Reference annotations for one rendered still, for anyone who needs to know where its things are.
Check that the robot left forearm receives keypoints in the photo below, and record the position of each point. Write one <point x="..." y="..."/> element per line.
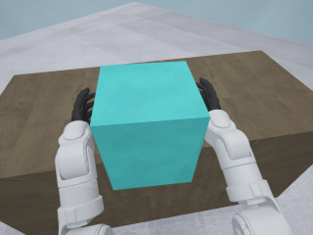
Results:
<point x="76" y="177"/>

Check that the robot left upper arm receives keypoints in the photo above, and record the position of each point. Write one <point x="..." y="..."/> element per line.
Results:
<point x="97" y="229"/>

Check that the carton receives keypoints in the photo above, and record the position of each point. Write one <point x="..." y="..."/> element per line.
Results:
<point x="149" y="121"/>

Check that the robot right hand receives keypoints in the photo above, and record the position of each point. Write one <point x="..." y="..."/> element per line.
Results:
<point x="208" y="95"/>

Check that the robot right forearm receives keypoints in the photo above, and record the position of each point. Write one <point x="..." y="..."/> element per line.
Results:
<point x="245" y="183"/>

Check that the pedestal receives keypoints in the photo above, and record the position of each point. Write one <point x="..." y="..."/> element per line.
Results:
<point x="267" y="103"/>

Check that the robot right upper arm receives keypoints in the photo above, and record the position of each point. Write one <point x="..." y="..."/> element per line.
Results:
<point x="264" y="220"/>

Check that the robot left hand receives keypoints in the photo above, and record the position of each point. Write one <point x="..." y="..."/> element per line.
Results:
<point x="81" y="107"/>

